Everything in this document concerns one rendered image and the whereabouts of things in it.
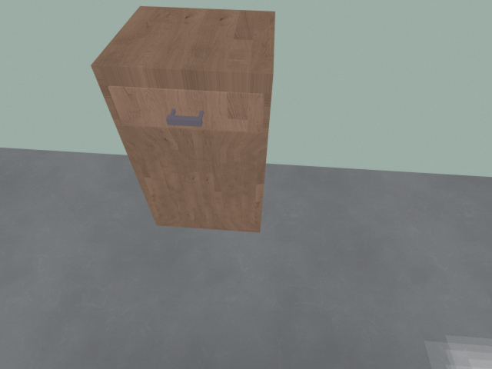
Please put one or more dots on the cabinet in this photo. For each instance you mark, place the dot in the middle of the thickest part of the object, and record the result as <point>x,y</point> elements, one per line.
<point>195,178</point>

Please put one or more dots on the drawer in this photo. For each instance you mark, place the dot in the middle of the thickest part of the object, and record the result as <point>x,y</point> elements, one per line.
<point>223,110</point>

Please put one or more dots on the handle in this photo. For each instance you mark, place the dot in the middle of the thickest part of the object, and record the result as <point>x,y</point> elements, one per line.
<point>173,119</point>

